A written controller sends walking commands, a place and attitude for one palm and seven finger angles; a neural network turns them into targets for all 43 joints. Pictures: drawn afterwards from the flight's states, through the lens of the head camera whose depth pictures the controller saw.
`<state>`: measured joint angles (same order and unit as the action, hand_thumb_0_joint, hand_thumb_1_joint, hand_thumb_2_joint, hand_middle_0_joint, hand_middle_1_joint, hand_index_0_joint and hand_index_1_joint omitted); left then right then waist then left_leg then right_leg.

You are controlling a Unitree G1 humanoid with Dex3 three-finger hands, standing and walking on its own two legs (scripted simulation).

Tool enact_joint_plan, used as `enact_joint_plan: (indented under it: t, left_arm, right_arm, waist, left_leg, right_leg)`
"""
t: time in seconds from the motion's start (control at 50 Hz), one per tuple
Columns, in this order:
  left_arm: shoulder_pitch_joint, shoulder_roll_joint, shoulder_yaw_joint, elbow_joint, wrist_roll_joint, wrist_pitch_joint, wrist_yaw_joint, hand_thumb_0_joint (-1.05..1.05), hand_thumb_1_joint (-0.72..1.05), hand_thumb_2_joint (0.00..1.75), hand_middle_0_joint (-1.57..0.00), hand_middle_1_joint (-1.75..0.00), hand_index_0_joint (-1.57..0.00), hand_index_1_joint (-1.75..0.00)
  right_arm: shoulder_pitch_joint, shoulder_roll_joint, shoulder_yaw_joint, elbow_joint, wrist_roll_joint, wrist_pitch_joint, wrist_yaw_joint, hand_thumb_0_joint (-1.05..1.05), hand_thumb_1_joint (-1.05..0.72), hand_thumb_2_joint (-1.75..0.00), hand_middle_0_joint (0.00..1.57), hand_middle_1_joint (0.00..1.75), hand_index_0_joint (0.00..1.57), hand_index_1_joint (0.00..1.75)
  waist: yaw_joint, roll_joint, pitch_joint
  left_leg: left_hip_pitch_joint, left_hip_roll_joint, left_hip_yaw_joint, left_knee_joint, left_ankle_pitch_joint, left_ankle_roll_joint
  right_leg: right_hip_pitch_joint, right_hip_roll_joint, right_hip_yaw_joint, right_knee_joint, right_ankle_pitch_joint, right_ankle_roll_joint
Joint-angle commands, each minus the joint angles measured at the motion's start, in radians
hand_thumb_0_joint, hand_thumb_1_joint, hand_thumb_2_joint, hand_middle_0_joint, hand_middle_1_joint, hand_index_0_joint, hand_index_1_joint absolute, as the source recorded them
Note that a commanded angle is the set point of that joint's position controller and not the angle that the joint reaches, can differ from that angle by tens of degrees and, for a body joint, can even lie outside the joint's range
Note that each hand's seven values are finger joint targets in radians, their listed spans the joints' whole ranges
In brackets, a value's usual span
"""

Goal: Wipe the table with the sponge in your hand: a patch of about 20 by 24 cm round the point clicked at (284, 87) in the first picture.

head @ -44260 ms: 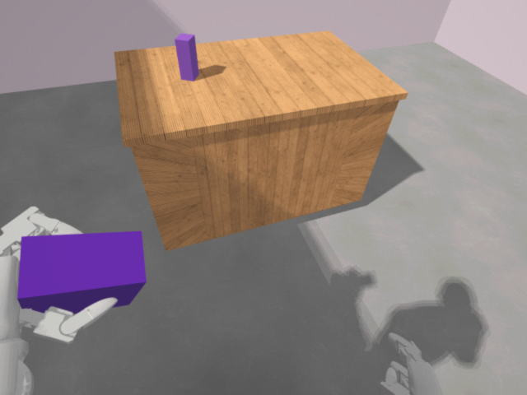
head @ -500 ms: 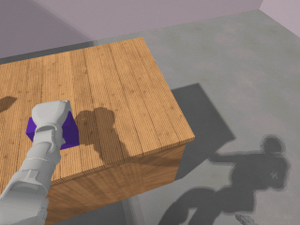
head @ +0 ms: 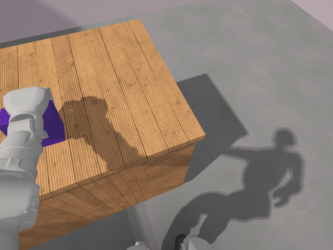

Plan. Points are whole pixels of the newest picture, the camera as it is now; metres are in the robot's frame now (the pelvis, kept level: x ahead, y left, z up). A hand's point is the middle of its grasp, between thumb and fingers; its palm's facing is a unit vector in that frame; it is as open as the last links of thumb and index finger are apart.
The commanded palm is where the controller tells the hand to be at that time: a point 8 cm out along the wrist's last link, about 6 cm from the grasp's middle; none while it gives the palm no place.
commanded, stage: wipe forward along the middle lane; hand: left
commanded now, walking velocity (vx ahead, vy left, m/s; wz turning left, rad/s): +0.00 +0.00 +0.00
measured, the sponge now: (38, 130) +0.42 +0.35 -0.02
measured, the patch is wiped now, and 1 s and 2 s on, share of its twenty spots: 1.00 1.00 1.00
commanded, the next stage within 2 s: slide back across to the first lane in 0.70 s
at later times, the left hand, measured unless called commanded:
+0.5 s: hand (35, 100) +0.48 +0.36 +0.02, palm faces -0.18 +0.05 -0.98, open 9.9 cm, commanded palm +0.48 +0.34 +0.04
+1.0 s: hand (32, 94) +0.51 +0.37 +0.03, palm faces -0.15 +0.01 -0.99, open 9.9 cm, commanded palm +0.49 +0.36 +0.05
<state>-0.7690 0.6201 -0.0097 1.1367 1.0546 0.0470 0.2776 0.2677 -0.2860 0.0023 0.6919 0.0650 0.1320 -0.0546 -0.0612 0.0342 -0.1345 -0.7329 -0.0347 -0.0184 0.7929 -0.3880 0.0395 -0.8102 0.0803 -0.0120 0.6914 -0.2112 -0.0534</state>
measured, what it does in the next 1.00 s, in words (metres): stands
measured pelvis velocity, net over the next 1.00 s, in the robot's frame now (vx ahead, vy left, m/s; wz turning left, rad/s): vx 0.02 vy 0.03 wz -0.02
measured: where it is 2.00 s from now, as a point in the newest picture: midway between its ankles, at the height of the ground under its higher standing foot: outside the picture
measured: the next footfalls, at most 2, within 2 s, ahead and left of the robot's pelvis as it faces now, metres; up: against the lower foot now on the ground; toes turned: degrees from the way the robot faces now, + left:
none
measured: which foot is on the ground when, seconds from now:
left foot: down 0.00-1.00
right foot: down 0.00-1.00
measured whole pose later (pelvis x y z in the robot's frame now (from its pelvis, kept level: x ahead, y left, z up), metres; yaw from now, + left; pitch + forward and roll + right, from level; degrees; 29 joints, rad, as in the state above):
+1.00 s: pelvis +0.02 +0.03 -0.01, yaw -1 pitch +24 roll -4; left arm -0.94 0.73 0.04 1.20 1.09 0.02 0.20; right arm 0.32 -0.27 0.02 0.67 0.05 0.21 -0.03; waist -0.11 0.03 -0.15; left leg -0.83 -0.03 -0.01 0.87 -0.45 0.07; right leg -0.89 0.08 -0.01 0.73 -0.26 -0.02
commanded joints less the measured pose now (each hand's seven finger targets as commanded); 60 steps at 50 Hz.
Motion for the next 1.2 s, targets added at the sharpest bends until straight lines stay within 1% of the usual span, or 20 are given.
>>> enact_joint_plan:
  t: [0.0, 0.1, 0.14, 0.18, 0.34, 0.4, 0.58, 0.64, 0.72, 0.76, 0.8, 0.84, 0.86, 0.9, 0.96, 1.0, 1.04, 1.06, 1.14, 1.18]
  left_arm:
    - [-0.207, 0.217, 0.02, 0.006, 0.014, 0.006, 0.002, 0.0, 0.1, 1.3, -1.2, -1.6, -1.2, -1.6]
    - [-0.281, 0.224, 0.0, 0.032, 0.025, 0.003, 0.0, 0.0, 0.1, 1.3, -1.2, -1.6, -1.2, -1.6]
    - [-0.289, 0.245, 0.019, 0.025, 0.029, -0.002, -0.002, 0.0, 0.1, 1.3, -1.2, -1.6, -1.2, -1.6]
    - [-0.284, 0.198, -0.017, 0.037, 0.027, 0.001, -0.008, 0.0, 0.1, 1.3, -1.2, -1.6, -1.2, -1.6]
    - [-0.321, 0.267, 0.019, 0.062, 0.03, 0.006, -0.033, 0.0, 0.1, 1.3, -1.2, -1.6, -1.2, -1.6]
    - [-0.318, 0.215, -0.02, 0.058, 0.038, 0.007, -0.044, 0.0, 0.1, 1.3, -1.2, -1.6, -1.2, -1.6]
    - [-0.318, 0.237, 0.01, 0.067, 0.034, -0.005, -0.045, 0.0, 0.1, 1.3, -1.2, -1.6, -1.2, -1.6]
    - [-0.33, 0.2, -0.016, 0.058, 0.044, -0.003, -0.043, 0.0, 0.1, 1.3, -1.2, -1.6, -1.2, -1.6]
    - [-0.423, 0.208, -0.026, 0.057, 0.053, 0.009, -0.04, 0.0, 0.1, 1.3, -1.2, -1.6, -1.2, -1.6]
    - [-0.406, 0.247, 0.0, 0.076, 0.054, 0.016, -0.04, 0.0, 0.1, 1.3, -1.2, -1.6, -1.2, -1.6]
    - [-0.377, 0.236, -0.002, 0.076, 0.046, 0.02, -0.048, 0.0, 0.1, 1.3, -1.2, -1.6, -1.2, -1.6]
    - [-0.365, 0.269, 0.015, 0.062, 0.046, 0.015, -0.061, 0.0, 0.1, 1.3, -1.2, -1.6, -1.2, -1.6]
    - [-0.373, 0.313, 0.04, 0.048, 0.051, 0.013, -0.065, 0.0, 0.1, 1.3, -1.2, -1.6, -1.2, -1.6]
    - [-0.353, 0.333, 0.047, 0.052, 0.055, 0.01, -0.072, 0.0, 0.1, 1.3, -1.2, -1.6, -1.2, -1.6]
    - [-0.342, 0.395, 0.088, 0.002, 0.06, -0.011, -0.075, 0.0, 0.1, 1.3, -1.2, -1.6, -1.2, -1.6]
    - [-0.333, 0.409, 0.091, 0.007, 0.067, -0.015, -0.072, 0.0, 0.1, 1.3, -1.2, -1.6, -1.2, -1.6]
    - [-0.339, 0.416, 0.1, -0.018, 0.073, -0.023, -0.065, 0.0, 0.1, 1.3, -1.2, -1.6, -1.2, -1.6]
    - [-0.315, 0.453, 0.131, -0.005, 0.072, -0.024, -0.062, 0.0, 0.1, 1.3, -1.2, -1.6, -1.2, -1.6]
    - [-0.31, 0.454, 0.13, -0.003, 0.068, -0.03, -0.059, 0.0, 0.1, 1.3, -1.2, -1.6, -1.2, -1.6]
    - [-0.3, 0.495, 0.156, 0.0, 0.064, -0.034, -0.064, 0.0, 0.1, 1.3, -1.2, -1.6, -1.2, -1.6]
  right_arm:
    - [0.081, -0.161, -0.042, -0.072, 0.002, -0.02, -0.01, 0.0, -0.9, -0.9, 0.2, 0.3, 0.2, 0.3]
    - [0.105, -0.165, -0.039, -0.068, 0.004, -0.021, -0.01, 0.0, -0.9, -0.9, 0.2, 0.3, 0.2, 0.3]
    - [0.121, -0.166, -0.042, -0.062, 0.001, -0.018, -0.008, 0.0, -0.9, -0.9, 0.2, 0.3, 0.2, 0.3]
    - [0.128, -0.161, -0.042, -0.064, 0.001, -0.015, -0.006, 0.0, -0.9, -0.9, 0.2, 0.3, 0.2, 0.3]
    - [0.161, -0.17, -0.038, -0.052, -0.002, 0.006, -0.004, 0.0, -0.9, -0.9, 0.2, 0.3, 0.2, 0.3]
    - [0.17, -0.166, -0.041, -0.054, -0.004, 0.014, 0.0, 0.0, -0.9, -0.9, 0.2, 0.3, 0.2, 0.3]
    - [0.195, -0.17, -0.046, -0.046, -0.014, 0.039, 0.004, 0.0, -0.9, -0.9, 0.2, 0.3, 0.2, 0.3]
    - [0.204, -0.168, -0.052, -0.043, -0.016, 0.046, 0.01, 0.0, -0.9, -0.9, 0.2, 0.3, 0.2, 0.3]
    - [0.21, -0.171, -0.052, -0.034, -0.018, 0.049, 0.009, 0.0, -0.9, -0.9, 0.2, 0.3, 0.2, 0.3]
    - [0.214, -0.175, -0.047, -0.035, -0.021, 0.056, 0.007, 0.0, -0.9, -0.9, 0.2, 0.3, 0.2, 0.3]
    - [0.213, -0.17, -0.046, -0.041, -0.022, 0.06, 0.01, 0.0, -0.9, -0.9, 0.2, 0.3, 0.2, 0.3]
    - [0.213, -0.171, -0.043, -0.046, -0.02, 0.067, 0.011, 0.0, -0.9, -0.9, 0.2, 0.3, 0.2, 0.3]
    - [0.214, -0.174, -0.04, -0.046, -0.021, 0.07, 0.011, 0.0, -0.9, -0.9, 0.2, 0.3, 0.2, 0.3]
    - [0.21, -0.175, -0.037, -0.056, -0.016, 0.074, 0.01, 0.0, -0.9, -0.9, 0.2, 0.3, 0.2, 0.3]
    - [0.206, -0.178, -0.036, -0.06, -0.016, 0.079, 0.012, 0.0, -0.9, -0.9, 0.2, 0.3, 0.2, 0.3]
    - [0.199, -0.18, -0.033, -0.065, -0.012, 0.079, 0.014, 0.0, -0.9, -0.9, 0.2, 0.3, 0.2, 0.3]
    - [0.203, -0.18, -0.038, -0.062, -0.015, 0.08, 0.017, 0.0, -0.9, -0.9, 0.2, 0.3, 0.2, 0.3]
    - [0.199, -0.186, -0.036, -0.059, -0.016, 0.082, 0.02, 0.0, -0.9, -0.9, 0.2, 0.3, 0.2, 0.3]
    - [0.198, -0.189, -0.039, -0.06, -0.014, 0.083, 0.025, 0.0, -0.9, -0.9, 0.2, 0.3, 0.2, 0.3]
    - [0.198, -0.193, -0.037, -0.06, -0.014, 0.086, 0.027, 0.0, -0.9, -0.9, 0.2, 0.3, 0.2, 0.3]
  waist:
    - [-0.033, -0.089, -0.244]
    - [-0.056, -0.083, -0.244]
    - [-0.049, -0.061, -0.282]
    - [-0.058, -0.064, -0.284]
    - [-0.063, -0.055, -0.311]
    - [-0.071, -0.03, -0.302]
    - [-0.069, -0.047, -0.311]
    - [-0.073, -0.016, -0.317]
    - [-0.104, -0.021, -0.292]
    - [-0.093, -0.017, -0.316]
    - [-0.081, -0.013, -0.328]
    - [-0.067, 0.009, -0.358]
    - [-0.06, 0.004, -0.363]
    - [-0.056, -0.022, -0.353]
    - [-0.03, 0.016, -0.376]
    - [-0.029, 0.008, -0.342]
    - [-0.024, 0.032, -0.358]
    - [-0.012, 0.032, -0.352]
    - [-0.015, 0.02, -0.349]
    - [-0.01, 0.002, -0.359]
  left_leg:
    - [-0.08, 0.003, 0.006, -0.091, 0.009, 0.028]
    - [-0.087, 0.007, 0.0, -0.079, 0.006, 0.029]
    - [-0.071, 0.008, -0.002, -0.068, 0.047, 0.029]
    - [-0.065, 0.008, -0.003, -0.066, 0.053, 0.028]
    - [-0.053, 0.014, -0.011, -0.044, 0.141, 0.025]
    - [-0.024, 0.017, -0.016, -0.043, 0.165, 0.022]
    - [0.001, 0.025, -0.03, -0.021, 0.272, 0.014]
    - [0.036, 0.03, -0.039, -0.019, 0.306, 0.005]
    - [0.038, 0.038, -0.048, -0.016, 0.295, 0.004]
    - [0.035, 0.034, -0.047, -0.007, 0.312, 0.002]
    - [0.031, 0.03, -0.04, -0.009, 0.314, 0.003]
    - [0.042, 0.027, -0.038, -0.012, 0.33, 0.001]
    - [0.037, 0.027, -0.037, -0.013, 0.335, 0.003]
    - [0.021, 0.022, -0.036, -0.022, 0.313, 0.007]
    - [0.035, 0.018, -0.032, -0.031, 0.33, 0.005]
    - [0.021, 0.015, -0.033, -0.047, 0.289, 0.008]
    - [0.056, 0.019, -0.036, -0.05, 0.332, 0.003]
    - [0.05, 0.017, -0.035, -0.049, 0.329, 0.002]
    - [0.056, 0.017, -0.035, -0.06, 0.336, 0.004]
    - [0.032, 0.012, -0.025, -0.059, 0.326, 0.011]
  right_leg:
    - [0.325, -0.04, 0.078, -0.099, -0.062, 0.002]
    - [0.284, -0.034, 0.067, -0.088, -0.068, 0.003]
    - [0.285, -0.03, 0.059, -0.067, -0.026, -0.001]
    - [0.269, -0.027, 0.054, -0.067, -0.019, 0.001]
    - [0.269, -0.019, 0.041, -0.036, 0.068, -0.003]
    - [0.232, -0.015, 0.031, -0.038, 0.078, -0.006]
    - [0.206, -0.006, 0.013, -0.007, 0.143, -0.012]
    - [0.174, -0.004, 0.003, 0.0, 0.141, -0.015]
    - [0.135, -0.004, 0.0, -0.002, 0.116, -0.016]
    - [0.147, -0.003, 0.0, 0.009, 0.127, -0.017]
    - [0.173, -0.003, 0.0, 0.006, 0.141, -0.016]
    - [0.205, -0.002, 0.005, 0.009, 0.156, -0.016]
    - [0.221, -0.002, 0.007, 0.01, 0.169, -0.017]
    - [0.246, -0.002, 0.01, 0.001, 0.163, -0.015]
    - [0.282, -0.004, 0.017, -0.002, 0.178, -0.016]
    - [0.287, -0.005, 0.018, -0.016, 0.148, -0.016]
    - [0.284, -0.005, 0.014, -0.011, 0.164, -0.019]
    - [0.289, -0.006, 0.015, -0.013, 0.16, -0.019]
    - [0.304, -0.007, 0.015, -0.022, 0.168, -0.018]
    - [0.341, -0.008, 0.023, -0.027, 0.186, -0.015]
